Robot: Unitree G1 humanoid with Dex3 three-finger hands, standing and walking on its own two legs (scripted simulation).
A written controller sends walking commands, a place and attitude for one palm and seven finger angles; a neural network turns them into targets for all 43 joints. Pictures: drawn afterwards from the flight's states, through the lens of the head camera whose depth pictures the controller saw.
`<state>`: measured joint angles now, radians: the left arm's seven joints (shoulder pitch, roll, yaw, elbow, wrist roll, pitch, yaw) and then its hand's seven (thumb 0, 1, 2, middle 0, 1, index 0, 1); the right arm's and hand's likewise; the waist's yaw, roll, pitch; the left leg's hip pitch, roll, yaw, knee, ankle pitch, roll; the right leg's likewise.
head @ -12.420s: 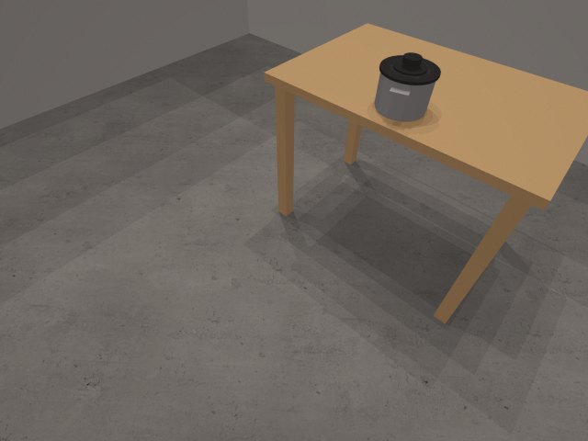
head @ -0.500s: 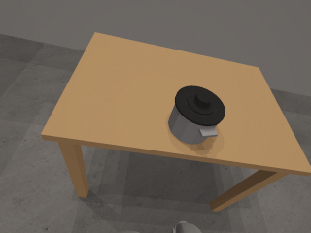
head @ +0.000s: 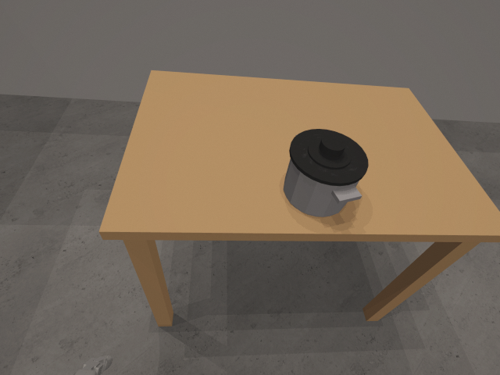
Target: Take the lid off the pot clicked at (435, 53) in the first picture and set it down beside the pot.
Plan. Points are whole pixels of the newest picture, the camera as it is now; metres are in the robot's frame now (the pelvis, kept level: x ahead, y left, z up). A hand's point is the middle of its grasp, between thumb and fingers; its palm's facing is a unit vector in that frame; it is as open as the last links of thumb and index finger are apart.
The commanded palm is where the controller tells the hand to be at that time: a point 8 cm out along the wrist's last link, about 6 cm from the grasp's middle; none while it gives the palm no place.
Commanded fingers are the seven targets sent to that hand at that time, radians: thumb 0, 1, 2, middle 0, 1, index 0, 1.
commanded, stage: shuffle to correct the standing spot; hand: left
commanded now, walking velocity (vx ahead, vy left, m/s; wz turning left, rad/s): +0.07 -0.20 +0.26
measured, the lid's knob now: (332, 145) +0.53 -0.15 +0.08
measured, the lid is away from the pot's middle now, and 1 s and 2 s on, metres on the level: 0.00 0.00 0.00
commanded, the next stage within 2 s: come to a stop and stand still in 1.70 s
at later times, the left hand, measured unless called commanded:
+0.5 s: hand out of the picture +0.07 +0.12 -0.16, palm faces +0.05 -0.98 -0.21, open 7.3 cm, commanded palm none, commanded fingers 0.00 0.90 0.90 -0.20 -0.30 -0.20 -0.30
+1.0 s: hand out of the picture +0.10 +0.08 -0.17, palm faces +0.13 -0.97 -0.19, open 7.3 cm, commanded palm none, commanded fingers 0.00 0.90 0.90 -0.20 -0.30 -0.20 -0.30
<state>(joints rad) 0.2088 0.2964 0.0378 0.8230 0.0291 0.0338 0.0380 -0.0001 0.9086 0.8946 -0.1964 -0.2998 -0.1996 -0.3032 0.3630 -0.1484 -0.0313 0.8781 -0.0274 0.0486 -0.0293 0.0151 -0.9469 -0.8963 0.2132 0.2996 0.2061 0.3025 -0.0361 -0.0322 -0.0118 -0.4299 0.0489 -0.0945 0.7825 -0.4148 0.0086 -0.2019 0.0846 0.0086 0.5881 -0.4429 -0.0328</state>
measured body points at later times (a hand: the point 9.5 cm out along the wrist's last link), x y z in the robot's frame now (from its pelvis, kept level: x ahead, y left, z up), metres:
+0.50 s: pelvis +0.06 -0.07 +0.01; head +0.11 -0.05 +0.46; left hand +0.07 +0.17 -0.15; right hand +0.07 -0.29 -0.14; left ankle +0.02 +0.09 -0.71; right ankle +0.08 -0.17 -0.72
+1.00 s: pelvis +0.08 -0.12 +0.01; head +0.13 -0.08 +0.46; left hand +0.09 +0.13 -0.15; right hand +0.16 -0.34 -0.13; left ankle +0.06 +0.04 -0.72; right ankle +0.09 -0.25 -0.72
